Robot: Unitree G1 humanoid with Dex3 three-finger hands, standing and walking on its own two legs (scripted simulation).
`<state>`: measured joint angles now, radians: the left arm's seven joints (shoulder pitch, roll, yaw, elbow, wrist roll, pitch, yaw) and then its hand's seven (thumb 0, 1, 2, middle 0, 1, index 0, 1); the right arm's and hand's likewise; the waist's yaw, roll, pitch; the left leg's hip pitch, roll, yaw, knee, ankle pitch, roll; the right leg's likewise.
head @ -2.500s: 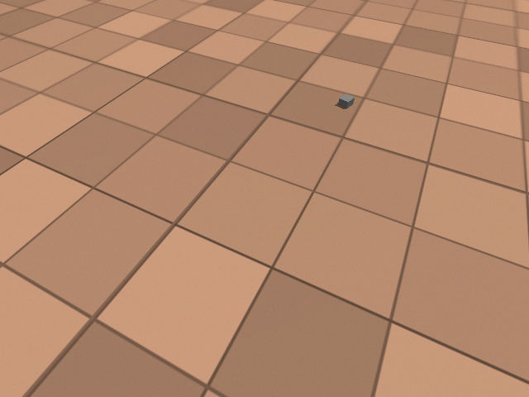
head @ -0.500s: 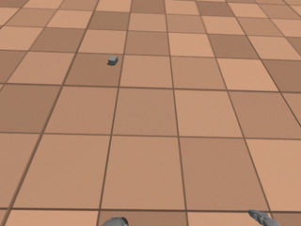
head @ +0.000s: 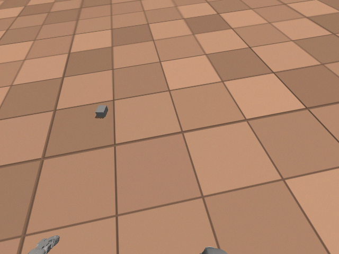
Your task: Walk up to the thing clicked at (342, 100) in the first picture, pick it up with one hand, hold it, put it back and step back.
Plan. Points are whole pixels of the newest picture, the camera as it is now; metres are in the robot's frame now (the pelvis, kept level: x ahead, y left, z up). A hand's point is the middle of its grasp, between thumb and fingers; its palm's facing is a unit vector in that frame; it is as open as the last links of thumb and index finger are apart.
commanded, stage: walk up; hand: left
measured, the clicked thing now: (101, 111) +1.36 +0.55 -0.72
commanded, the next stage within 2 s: none
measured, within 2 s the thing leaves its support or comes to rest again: neither
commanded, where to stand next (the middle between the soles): +0.92 +0.39 m, yaw -12 degrees
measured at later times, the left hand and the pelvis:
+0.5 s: hand (25, 216) +0.29 +0.43 -0.13, palm faces -0.13 -0.89 -0.43, open 7.4 cm; pelvis +0.22 +0.13 +0.02, yaw -5 degrees
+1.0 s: hand (40, 143) +0.53 +0.44 -0.09, palm faces -0.10 -0.87 -0.48, open 7.4 cm; pelvis +0.40 +0.18 +0.02, yaw -8 degrees
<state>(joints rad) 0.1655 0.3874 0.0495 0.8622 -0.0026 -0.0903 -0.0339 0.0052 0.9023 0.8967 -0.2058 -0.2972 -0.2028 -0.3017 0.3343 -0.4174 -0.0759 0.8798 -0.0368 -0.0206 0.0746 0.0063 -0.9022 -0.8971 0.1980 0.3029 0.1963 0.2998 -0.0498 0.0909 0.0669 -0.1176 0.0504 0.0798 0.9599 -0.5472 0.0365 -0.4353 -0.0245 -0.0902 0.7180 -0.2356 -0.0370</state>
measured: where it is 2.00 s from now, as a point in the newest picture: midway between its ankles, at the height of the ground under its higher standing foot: (113, 173)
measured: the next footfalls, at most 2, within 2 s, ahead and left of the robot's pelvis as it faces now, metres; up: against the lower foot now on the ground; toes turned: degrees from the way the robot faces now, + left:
left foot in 0.34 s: +0.30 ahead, +0.24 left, +0.00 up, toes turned +4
right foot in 0.80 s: +0.47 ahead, +0.05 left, +0.00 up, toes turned -13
